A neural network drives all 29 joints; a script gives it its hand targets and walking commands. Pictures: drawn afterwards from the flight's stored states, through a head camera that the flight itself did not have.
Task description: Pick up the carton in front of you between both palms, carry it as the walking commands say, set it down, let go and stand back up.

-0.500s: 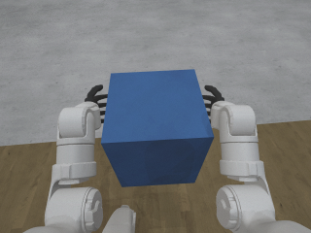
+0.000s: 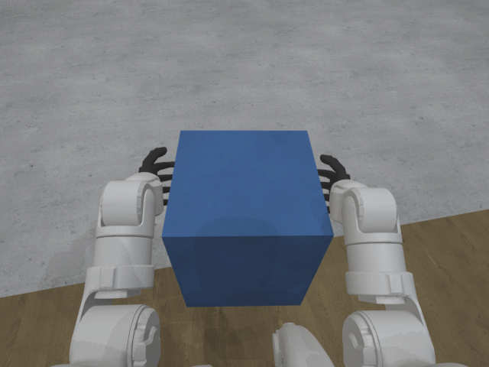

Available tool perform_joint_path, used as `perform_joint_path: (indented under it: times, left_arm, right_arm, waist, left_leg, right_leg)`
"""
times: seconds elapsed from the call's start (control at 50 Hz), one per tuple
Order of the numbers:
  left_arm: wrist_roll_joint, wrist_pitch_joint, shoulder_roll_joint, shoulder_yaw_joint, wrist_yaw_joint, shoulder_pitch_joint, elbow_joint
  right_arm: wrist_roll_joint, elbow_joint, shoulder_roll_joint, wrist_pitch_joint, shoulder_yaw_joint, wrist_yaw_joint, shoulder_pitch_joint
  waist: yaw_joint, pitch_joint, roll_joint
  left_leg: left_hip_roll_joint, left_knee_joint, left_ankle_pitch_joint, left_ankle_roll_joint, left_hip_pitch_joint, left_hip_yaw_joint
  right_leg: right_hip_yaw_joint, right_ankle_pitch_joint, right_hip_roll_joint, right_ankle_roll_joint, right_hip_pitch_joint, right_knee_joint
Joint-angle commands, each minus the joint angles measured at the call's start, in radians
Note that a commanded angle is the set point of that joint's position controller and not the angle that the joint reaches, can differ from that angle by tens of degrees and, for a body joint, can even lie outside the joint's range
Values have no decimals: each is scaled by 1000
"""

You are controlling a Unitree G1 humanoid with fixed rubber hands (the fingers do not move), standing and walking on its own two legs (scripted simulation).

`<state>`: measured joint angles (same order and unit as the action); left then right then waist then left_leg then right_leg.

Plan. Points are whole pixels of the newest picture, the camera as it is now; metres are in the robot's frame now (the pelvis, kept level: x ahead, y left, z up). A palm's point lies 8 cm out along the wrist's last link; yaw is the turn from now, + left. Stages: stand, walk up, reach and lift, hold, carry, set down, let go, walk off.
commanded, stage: carry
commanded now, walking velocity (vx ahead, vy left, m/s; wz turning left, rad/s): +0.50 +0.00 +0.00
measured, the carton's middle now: (244, 223) +0.34 -0.01 +0.00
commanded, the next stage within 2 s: none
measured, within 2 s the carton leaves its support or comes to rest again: neither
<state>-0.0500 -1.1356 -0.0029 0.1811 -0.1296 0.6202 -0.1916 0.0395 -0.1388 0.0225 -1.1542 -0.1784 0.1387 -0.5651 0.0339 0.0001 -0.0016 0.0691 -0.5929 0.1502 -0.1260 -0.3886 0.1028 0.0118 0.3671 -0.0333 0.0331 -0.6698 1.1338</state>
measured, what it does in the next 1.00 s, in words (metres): goes down: right foot 0.04 m lower, then left foot 0.04 m lower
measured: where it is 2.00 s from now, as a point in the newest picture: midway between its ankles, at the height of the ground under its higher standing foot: (225, 164)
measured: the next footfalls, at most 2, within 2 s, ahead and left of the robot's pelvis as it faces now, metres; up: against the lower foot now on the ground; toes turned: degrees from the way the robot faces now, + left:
right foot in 0.32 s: +0.36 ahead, -0.07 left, -0.04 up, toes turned +0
left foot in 0.84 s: +0.70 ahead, +0.07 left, -0.08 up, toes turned +4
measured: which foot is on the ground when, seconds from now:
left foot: down 0.00-0.30, up 0.32-0.82, down 0.84-1.00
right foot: up 0.00-0.30, down 0.32-0.84, up 0.86-1.00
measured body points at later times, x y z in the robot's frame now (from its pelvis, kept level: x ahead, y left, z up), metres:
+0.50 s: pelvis +0.30 -0.04 -0.04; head +0.32 -0.04 +0.41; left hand +0.66 +0.14 +0.06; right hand +0.68 -0.16 +0.06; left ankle +0.27 +0.10 -0.69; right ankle +0.33 -0.07 -0.77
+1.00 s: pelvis +0.61 +0.02 -0.09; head +0.63 +0.03 +0.36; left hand +0.98 +0.17 -0.01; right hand +0.96 -0.13 -0.01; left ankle +0.66 +0.07 -0.81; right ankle +0.51 -0.10 -0.71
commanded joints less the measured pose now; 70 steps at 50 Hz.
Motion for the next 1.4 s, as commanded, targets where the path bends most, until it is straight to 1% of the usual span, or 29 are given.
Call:
perform_joint_path:
  times: [0.0, 0.08, 0.2, 0.26, 0.28, 0.3, 0.32, 0.34, 0.36, 0.4, 0.46, 0.54, 0.58, 0.74, 0.76, 0.8, 0.82, 0.84, 0.86, 0.88, 0.9, 0.92, 0.96, 1.0, 1.18, 1.3, 1.34, 1.36, 1.38]
  left_arm:
    - [395, 35, 1167, -627, 199, 633, 161]
    - [375, 36, 1126, -655, 193, 621, 204]
    - [348, -8, 1010, -641, 190, 617, 199]
    - [322, -36, 950, -584, 200, 588, 123]
    - [315, -43, 938, -560, 205, 591, 103]
    - [308, -51, 926, -531, 213, 580, 75]
    - [298, -56, 893, -505, 215, 617, 41]
    - [314, -58, 906, -494, 218, 615, 4]
    - [348, -56, 967, -504, 229, 642, 24]
    - [415, -58, 1064, -546, 246, 795, 94]
    - [480, -48, 1145, -580, 259, 857, 136]
    - [501, -36, 1166, -592, 268, 834, 159]
    - [506, -32, 1160, -604, 269, 827, 179]
    - [460, -30, 1109, -601, 278, 685, 81]
    - [455, -25, 1110, -599, 281, 675, 57]
    - [453, -14, 1127, -598, 288, 670, 12]
    - [452, -7, 1136, -599, 292, 680, -5]
    - [449, 1, 1139, -592, 296, 687, -22]
    - [451, -3, 1172, -596, 298, 709, -51]
    - [456, -2, 1162, -578, 294, 707, -48]
    - [459, 7, 1180, -588, 288, 750, -4]
    - [458, 17, 1189, -597, 277, 796, 38]
    - [454, 23, 1198, -591, 250, 813, 122]
    - [438, 22, 1190, -600, 225, 757, 158]
    - [371, 19, 1092, -657, 189, 652, 233]
    - [356, -27, 1011, -636, 198, 623, 165]
    - [354, -38, 1008, -613, 211, 624, 119]
    - [349, -40, 1006, -591, 219, 619, 93]
    - [341, -41, 990, -566, 226, 616, 66]
  right_arm:
    - [-471, 209, 1139, 54, 659, -247, -810]
    - [-464, 236, 1108, 56, 679, -256, -787]
    - [-453, 204, 1015, 24, 673, -257, -746]
    - [-452, 127, 1000, 2, 652, -260, -757]
    - [-452, 100, 995, -3, 643, -260, -770]
    - [-451, 85, 989, -7, 625, -260, -802]
    - [-452, 54, 1014, -24, 614, -256, -831]
    - [-452, 52, 1012, -32, 591, -247, -851]
    - [-444, 79, 1006, -34, 589, -239, -891]
    - [-422, 97, 1048, -30, 567, -223, -923]
    - [-390, 104, 1081, -22, 551, -201, -882]
    - [-359, 122, 1085, -5, 560, -181, -830]
    - [-352, 147, 1075, 0, 574, -173, -825]
    - [-308, 99, 1011, -15, 584, -183, -745]
    - [-298, 76, 1006, -15, 575, -190, -734]
    - [-279, 24, 992, -9, 547, -201, -704]
    - [-272, 5, 986, -2, 532, -208, -684]
    - [-270, -11, 972, 3, 514, -216, -669]
    - [-259, -39, 957, 10, 498, -220, -689]
    - [-274, -68, 968, 16, 489, -225, -659]
    - [-301, -31, 1006, 28, 508, -232, -682]
    - [-339, 34, 1055, 36, 543, -237, -766]
    - [-423, 155, 1134, 45, 612, -239, -903]
    - [-474, 218, 1155, 48, 646, -238, -921]
    - [-480, 266, 1085, 41, 689, -256, -819]
    - [-431, 160, 1000, 3, 646, -258, -739]
    - [-418, 114, 997, -7, 627, -259, -738]
    - [-416, 96, 1001, -9, 621, -260, -755]
    - [-420, 86, 1016, -13, 620, -264, -778]
  waist:
    - [14, -519, -96]
    - [39, -492, -106]
    - [81, -418, -106]
    - [-8, -434, -95]
    - [-57, -463, -66]
    - [-68, -509, 54]
    - [-76, -586, 240]
    - [-106, -663, 261]
    - [-101, -583, 166]
    - [-71, -462, 33]
    - [-59, -452, 57]
    - [-89, -488, 89]
    - [-100, -492, 99]
    - [-167, -401, 94]
    - [-164, -385, 101]
    - [-97, -413, 119]
    - [-43, -452, 96]
    - [-16, -504, 0]
    - [-14, -599, -217]
    - [38, -671, -254]
    - [36, -626, -194]
    - [20, -565, -96]
    - [-3, -511, -44]
    - [-12, -516, -53]
    - [39, -474, -104]
    - [42, -406, -149]
    - [-15, -467, -156]
    - [-47, -524, -96]
    - [-45, -628, 95]
  left_leg:
    - [-282, 128, -615, -52, 515, -327]
    - [-226, 98, -755, -21, 585, -254]
    - [-160, 23, -692, 4, 583, -180]
    - [-158, -184, -682, 48, 438, -129]
    - [-139, -345, -547, 68, 306, -99]
    - [-93, -535, -61, 73, 74, -90]
    - [11, -751, 501, 124, -247, -104]
    - [1, -900, 510, 103, -386, -156]
    - [-43, -850, 430, 71, -406, -159]
    - [-83, -692, 299, 77, -356, -145]
    - [-105, -542, 234, 105, -260, -121]
    - [-119, -428, 85, 118, -372, -99]
    - [-115, -377, 9, 115, -411, -87]
    - [-29, 74, -284, 76, -346, 9]
    - [-24, 139, -329, 60, -268, 14]
    - [-12, 219, -376, 33, 6, 42]
    - [-41, 241, -416, 31, 207, 40]
    - [-174, 136, -603, 31, 455, -95]
    - [-444, -44, -899, -102, 775, -414]
    - [-483, 45, -504, -198, 843, -617]
    - [-436, 118, -173, -200, 759, -649]
    - [-383, 161, -51, -157, 651, -596]
    - [-353, 214, -52, -124, 473, -508]
    - [-323, 225, -69, -107, 407, -429]
    - [-255, 168, -568, -58, 588, -252]
    - [-210, 122, -801, -4, 580, -124]
    - [-203, -56, -822, 51, 479, -61]
    - [-187, -202, -587, 70, 320, -51]
    - [-132, -405, -71, 97, 74, -46]
  right_leg:
    - [-23, -113, -12, -9, -141, -71]
    - [-58, -279, 19, 5, -161, -236]
    - [-125, -540, 88, 43, 17, -642]
    - [-130, -615, 86, 84, 339, -768]
    - [-101, -672, 38, 87, 539, -783]
    - [56, -965, -128, 93, 766, -619]
    - [401, -1173, -364, 246, 1053, -507]
    - [588, -677, -399, 361, 1099, -578]
    - [551, -403, -314, 313, 948, -662]
    - [416, -329, -242, 235, 709, -740]
    - [307, -393, -200, 198, 588, -770]
    - [213, -787, -181, 163, 740, -701]
    - [181, -875, -160, 145, 803, -677]
    - [87, -887, -63, 132, 909, -571]
    - [74, -854, -64, 127, 868, -552]
    - [28, -899, -57, 91, 751, -412]
    - [-19, -817, -37, 60, 644, -259]
    - [-39, -433, 0, 37, 417, -62]
    - [-17, 214, 84, -13, 94, 152]
    - [21, 287, 109, -12, -58, 322]
    - [31, 216, 74, 9, -137, 327]
    - [30, 139, 40, 16, -146, 279]
    - [28, 59, -3, 4, -81, 183]
    - [3, 32, -13, -12, -44, 140]
    - [-74, -202, -18, -24, -198, -185]
    - [-180, -389, 72, 24, 80, -621]
    - [-207, -456, 85, 45, 403, -757]
    - [-127, -457, 2, 55, 637, -744]
    - [209, -723, -285, 119, 915, -606]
